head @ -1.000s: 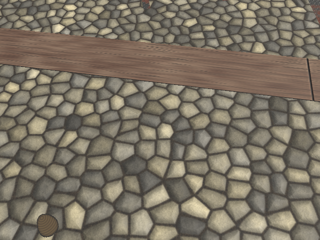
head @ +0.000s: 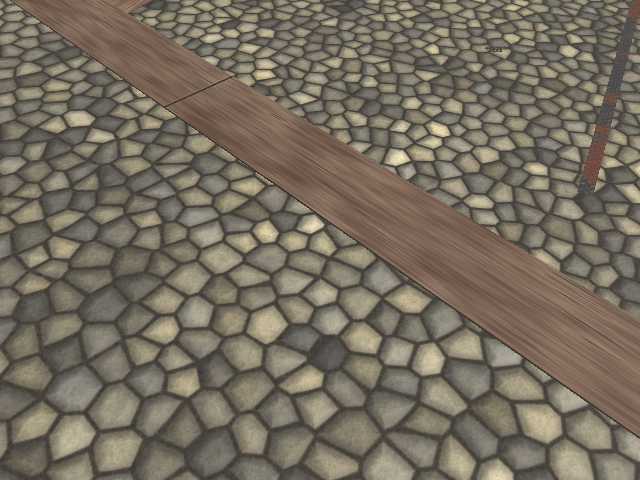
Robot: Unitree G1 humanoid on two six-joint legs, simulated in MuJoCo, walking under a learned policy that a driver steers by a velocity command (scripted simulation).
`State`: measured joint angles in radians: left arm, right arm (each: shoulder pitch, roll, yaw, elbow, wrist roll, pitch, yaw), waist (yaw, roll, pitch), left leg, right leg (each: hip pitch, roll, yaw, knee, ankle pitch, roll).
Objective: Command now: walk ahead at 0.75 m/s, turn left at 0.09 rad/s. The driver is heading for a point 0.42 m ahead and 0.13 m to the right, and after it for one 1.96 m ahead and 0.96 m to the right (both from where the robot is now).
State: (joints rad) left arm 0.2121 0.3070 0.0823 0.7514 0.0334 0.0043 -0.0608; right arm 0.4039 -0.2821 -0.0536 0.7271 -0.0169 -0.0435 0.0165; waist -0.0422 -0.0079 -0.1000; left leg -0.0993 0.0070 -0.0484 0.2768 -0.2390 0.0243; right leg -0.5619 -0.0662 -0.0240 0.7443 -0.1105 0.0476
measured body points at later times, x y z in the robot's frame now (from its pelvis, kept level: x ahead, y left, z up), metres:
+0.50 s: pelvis +0.30 -0.06 -0.03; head +0.34 -0.07 +0.42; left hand +0.21 +0.19 -0.15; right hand +0.54 -0.28 -0.10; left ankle +0.52 +0.05 -0.72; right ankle +0.10 -0.14 -0.75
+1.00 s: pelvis +0.50 -0.09 -0.03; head +0.52 -0.14 +0.42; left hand +0.79 +0.09 -0.09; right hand +0.52 -0.42 -0.14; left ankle +0.54 +0.03 -0.75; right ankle +0.52 -0.21 -0.75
